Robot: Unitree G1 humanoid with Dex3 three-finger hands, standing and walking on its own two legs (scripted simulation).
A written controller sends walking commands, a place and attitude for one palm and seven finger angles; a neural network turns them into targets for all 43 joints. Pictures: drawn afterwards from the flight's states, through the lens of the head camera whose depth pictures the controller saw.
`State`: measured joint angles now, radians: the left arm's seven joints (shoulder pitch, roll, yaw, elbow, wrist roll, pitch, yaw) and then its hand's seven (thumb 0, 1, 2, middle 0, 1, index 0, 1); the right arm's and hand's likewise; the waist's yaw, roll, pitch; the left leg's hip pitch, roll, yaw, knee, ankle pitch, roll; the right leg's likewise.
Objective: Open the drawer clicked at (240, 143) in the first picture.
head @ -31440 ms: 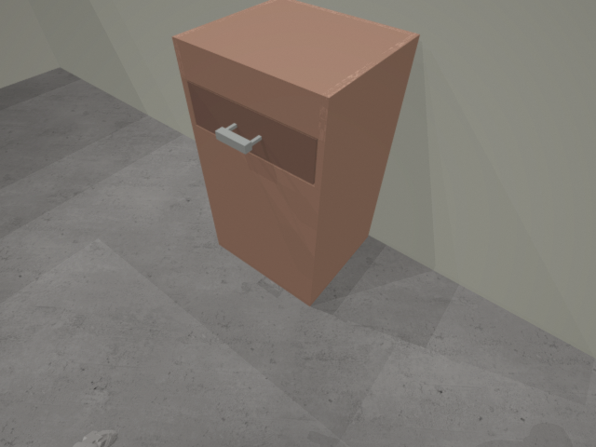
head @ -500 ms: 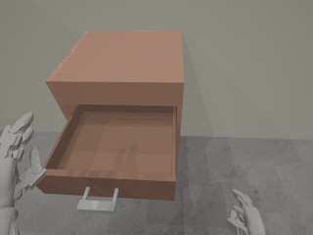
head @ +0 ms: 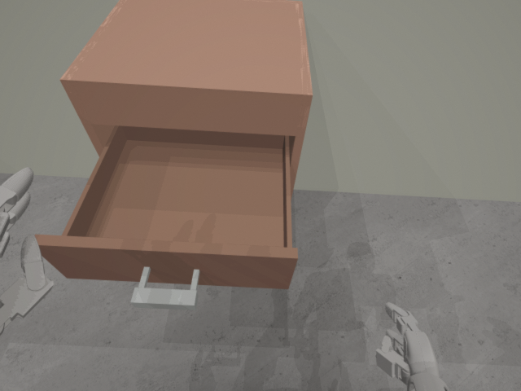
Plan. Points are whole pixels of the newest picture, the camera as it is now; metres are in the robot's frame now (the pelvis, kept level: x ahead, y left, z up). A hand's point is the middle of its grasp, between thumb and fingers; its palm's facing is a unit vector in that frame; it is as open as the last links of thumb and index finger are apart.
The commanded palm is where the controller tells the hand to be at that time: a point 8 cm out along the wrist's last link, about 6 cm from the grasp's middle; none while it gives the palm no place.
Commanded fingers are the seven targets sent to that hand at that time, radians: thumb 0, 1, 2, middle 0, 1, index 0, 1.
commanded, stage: step back with the hand held close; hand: left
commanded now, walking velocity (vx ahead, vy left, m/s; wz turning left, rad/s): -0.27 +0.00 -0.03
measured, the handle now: (168, 286) +0.29 +0.19 -0.08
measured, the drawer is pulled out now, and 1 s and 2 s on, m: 0.30 0.30 0.30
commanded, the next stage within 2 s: stop stepping back and stand still in 0.82 s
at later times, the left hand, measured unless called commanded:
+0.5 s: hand (35, 326) +0.15 +0.23 +0.16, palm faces +0.31 -0.82 -0.48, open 7.4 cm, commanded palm +0.08 +0.27 +0.18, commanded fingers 0.00 0.90 0.90 -0.20 -0.30 -0.20 -0.30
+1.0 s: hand out of the picture +0.03 +0.18 +0.17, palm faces +0.30 -0.82 -0.48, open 7.4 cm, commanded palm -0.04 +0.24 +0.18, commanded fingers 0.00 0.90 0.90 -0.20 -0.30 -0.20 -0.30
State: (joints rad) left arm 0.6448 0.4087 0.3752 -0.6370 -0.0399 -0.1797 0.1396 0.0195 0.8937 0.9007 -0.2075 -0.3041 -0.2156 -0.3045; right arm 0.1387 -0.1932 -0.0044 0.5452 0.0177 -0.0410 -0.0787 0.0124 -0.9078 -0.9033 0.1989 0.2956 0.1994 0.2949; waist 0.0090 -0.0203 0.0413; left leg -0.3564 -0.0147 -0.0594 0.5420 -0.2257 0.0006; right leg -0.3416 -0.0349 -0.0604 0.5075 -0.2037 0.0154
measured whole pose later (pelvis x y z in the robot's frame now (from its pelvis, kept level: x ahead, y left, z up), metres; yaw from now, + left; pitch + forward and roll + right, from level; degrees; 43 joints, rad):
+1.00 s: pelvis -0.17 -0.04 +0.00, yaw -1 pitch +3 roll +0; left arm 0.66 0.42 0.38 -0.72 -0.05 -0.18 0.15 0.02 0.89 0.90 -0.21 -0.30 -0.21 -0.30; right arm 0.12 -0.14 0.00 0.57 0.00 -0.12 -0.03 0.01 -0.91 -0.90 0.20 0.30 0.20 0.30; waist 0.01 -0.04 0.06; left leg -0.37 0.06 0.01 0.50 -0.18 -0.04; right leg -0.39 0.01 -0.04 0.76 -0.42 0.02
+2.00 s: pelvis -0.22 -0.05 +0.01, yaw +3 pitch +0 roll +0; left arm 0.61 0.39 0.32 -0.53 -0.02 -0.22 0.14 0.02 0.89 0.90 -0.21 -0.30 -0.21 -0.30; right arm 0.18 -0.21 0.00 0.60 0.01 -0.11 -0.03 0.01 -0.91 -0.90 0.20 0.30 0.20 0.30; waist -0.01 0.00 0.04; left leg -0.18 0.02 0.04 0.46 -0.29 0.00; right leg -0.25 -0.02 -0.11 0.44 -0.19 -0.02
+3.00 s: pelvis -0.24 -0.07 +0.01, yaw +1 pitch -2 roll +0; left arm 0.28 0.12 0.02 1.13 0.02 0.01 0.04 0.02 0.93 0.90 -0.20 -0.30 -0.20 -0.30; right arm 0.37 -0.08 -0.01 1.11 -0.02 0.00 -0.04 0.00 -0.91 -0.90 0.20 0.29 0.20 0.29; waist 0.00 0.01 0.04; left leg -0.14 0.03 0.05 0.43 -0.25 -0.01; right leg -0.23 0.00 -0.10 0.42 -0.15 -0.04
